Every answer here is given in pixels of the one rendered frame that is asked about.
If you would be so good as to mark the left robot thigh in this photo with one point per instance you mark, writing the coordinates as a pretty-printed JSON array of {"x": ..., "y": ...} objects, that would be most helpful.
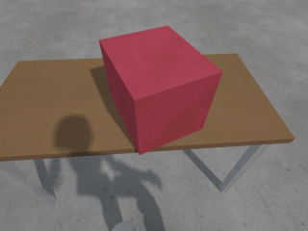
[{"x": 126, "y": 226}]

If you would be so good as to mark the carton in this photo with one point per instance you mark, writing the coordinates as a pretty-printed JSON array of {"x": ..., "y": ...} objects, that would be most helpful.
[{"x": 163, "y": 88}]

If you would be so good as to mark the table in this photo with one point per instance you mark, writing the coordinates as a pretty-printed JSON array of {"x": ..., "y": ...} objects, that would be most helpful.
[{"x": 64, "y": 108}]

